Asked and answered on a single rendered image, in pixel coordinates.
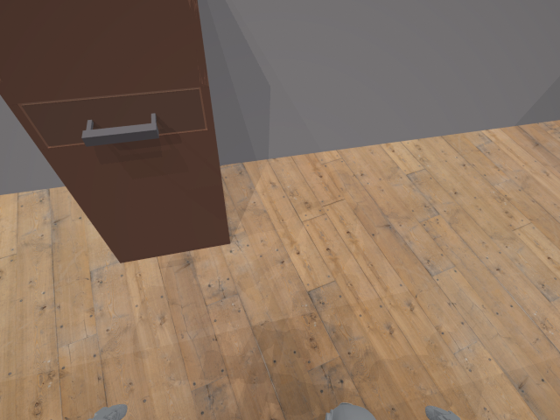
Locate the cabinet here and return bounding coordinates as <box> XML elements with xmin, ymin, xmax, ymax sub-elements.
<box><xmin>0</xmin><ymin>0</ymin><xmax>230</xmax><ymax>263</ymax></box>

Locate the drawer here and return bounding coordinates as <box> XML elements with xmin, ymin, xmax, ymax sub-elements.
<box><xmin>21</xmin><ymin>87</ymin><xmax>206</xmax><ymax>146</ymax></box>

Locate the handle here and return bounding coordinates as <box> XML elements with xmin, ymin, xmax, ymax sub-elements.
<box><xmin>81</xmin><ymin>113</ymin><xmax>159</xmax><ymax>147</ymax></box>

